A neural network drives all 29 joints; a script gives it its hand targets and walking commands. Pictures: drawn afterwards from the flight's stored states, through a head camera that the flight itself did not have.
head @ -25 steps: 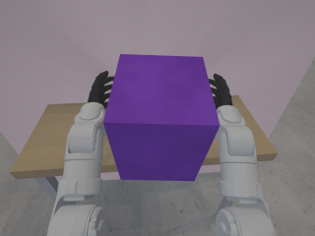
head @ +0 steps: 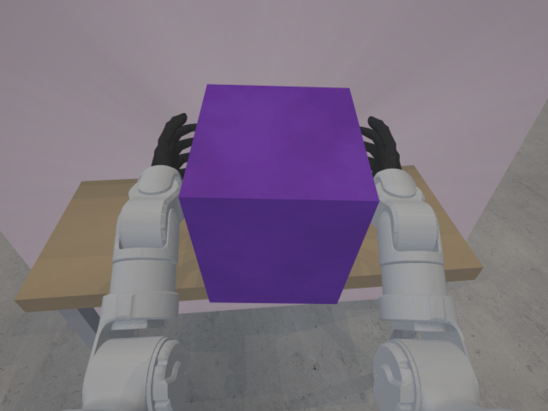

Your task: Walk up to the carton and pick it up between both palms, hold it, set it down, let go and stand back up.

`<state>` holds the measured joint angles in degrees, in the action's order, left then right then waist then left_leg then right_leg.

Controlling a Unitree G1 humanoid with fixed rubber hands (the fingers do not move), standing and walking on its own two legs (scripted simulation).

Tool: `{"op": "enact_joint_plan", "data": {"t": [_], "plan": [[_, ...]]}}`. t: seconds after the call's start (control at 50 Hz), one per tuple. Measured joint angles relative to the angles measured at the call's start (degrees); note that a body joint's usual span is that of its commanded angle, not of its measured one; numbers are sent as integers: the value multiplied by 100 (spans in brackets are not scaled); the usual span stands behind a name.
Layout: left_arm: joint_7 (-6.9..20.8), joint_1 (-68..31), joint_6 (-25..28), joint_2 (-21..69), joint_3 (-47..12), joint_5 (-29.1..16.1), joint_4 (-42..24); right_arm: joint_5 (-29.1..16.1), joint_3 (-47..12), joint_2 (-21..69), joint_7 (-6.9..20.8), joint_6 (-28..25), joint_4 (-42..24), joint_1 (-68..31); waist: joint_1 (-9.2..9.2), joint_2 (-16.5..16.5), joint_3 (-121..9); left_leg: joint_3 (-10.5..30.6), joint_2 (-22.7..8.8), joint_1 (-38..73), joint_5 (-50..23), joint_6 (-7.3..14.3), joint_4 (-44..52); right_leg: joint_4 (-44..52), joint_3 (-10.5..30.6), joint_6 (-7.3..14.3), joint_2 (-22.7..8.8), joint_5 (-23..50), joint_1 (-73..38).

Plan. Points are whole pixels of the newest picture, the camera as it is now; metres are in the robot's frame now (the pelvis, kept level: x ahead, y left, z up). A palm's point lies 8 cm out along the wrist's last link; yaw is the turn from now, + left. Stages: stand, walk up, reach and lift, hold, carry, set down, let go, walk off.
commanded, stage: hold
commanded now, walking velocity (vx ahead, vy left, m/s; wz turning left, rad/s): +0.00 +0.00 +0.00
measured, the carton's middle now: (275, 200) +0.39 +0.01 +0.15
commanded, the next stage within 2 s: none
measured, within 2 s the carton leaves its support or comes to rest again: neither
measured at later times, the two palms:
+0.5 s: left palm (174, 184) +0.38 +0.15 +0.19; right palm (382, 188) +0.37 -0.14 +0.19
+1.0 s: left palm (167, 182) +0.35 +0.15 +0.21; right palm (390, 186) +0.35 -0.14 +0.21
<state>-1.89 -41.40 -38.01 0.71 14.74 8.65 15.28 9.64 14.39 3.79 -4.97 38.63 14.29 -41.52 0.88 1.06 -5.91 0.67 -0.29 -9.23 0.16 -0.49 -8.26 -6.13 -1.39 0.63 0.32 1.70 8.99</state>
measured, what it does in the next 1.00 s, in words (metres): stands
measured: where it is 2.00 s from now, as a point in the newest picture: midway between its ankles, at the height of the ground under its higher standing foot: outside the picture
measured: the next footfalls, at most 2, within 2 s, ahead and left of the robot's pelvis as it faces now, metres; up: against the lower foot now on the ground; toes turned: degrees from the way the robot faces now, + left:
none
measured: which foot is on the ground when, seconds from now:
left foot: down 0.00-1.00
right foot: down 0.00-1.00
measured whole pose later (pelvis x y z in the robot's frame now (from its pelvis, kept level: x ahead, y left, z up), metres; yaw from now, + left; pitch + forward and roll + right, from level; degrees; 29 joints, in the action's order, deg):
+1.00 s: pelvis -0.01 +0.00 +0.00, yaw +0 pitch -2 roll +0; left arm -2.3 -37.8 -40.2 1.1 12.8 7.5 10.9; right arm 9.1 12.7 4.3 -5.4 41.0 8.8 -37.3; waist 0.7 1.3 -4.6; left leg 1.0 -0.4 -6.9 -0.3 -0.7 -8.0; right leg -5.8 -1.7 0.7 0.4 2.1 6.5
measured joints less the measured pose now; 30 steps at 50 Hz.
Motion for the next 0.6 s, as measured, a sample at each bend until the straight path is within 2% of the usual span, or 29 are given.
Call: {"op": "enact_joint_plan", "data": {"t": [0.22,0.42,0.6], "plan": [[-104,261,68,-30,-198,-162,-168,-103,-158,2,-95,-72,-220,306,-37,9,6,12,54,128,0,37,191,199,-10,-42,-52,-6,-143],[-323,869,61,42,-527,-372,-988,-422,-399,-2,-234,-1,-1070,877,-91,-2,204,1,71,283,-15,44,305,345,2,-63,-69,28,-309],[-378,999,-98,99,-560,-411,-1184,-437,-457,-10,-219,120,-1246,1035,-133,-10,252,20,53,356,-36,22,294,326,-17,-48,-52,41,-385]]}}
